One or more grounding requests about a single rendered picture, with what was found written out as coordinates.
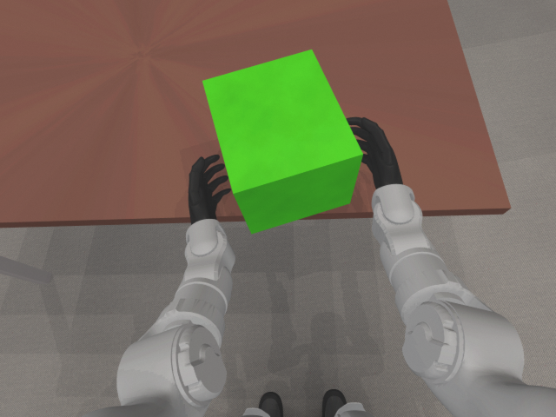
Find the right robot foot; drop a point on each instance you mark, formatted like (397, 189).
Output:
(332, 401)

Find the robot right hand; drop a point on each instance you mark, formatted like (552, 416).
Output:
(380, 157)

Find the right robot upper arm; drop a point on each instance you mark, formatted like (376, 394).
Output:
(472, 360)

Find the robot foot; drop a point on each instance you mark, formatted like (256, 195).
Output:
(271, 404)
(332, 401)

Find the robot right forearm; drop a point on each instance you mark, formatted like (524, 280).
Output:
(413, 266)

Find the carton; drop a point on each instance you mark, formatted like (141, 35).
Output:
(287, 146)

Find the robot left hand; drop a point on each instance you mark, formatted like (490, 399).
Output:
(202, 205)

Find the left robot foot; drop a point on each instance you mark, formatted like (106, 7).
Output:
(271, 404)

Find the left robot upper arm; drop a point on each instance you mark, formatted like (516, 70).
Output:
(176, 373)

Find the robot left forearm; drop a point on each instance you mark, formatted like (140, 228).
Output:
(203, 295)

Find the table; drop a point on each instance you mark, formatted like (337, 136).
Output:
(103, 111)

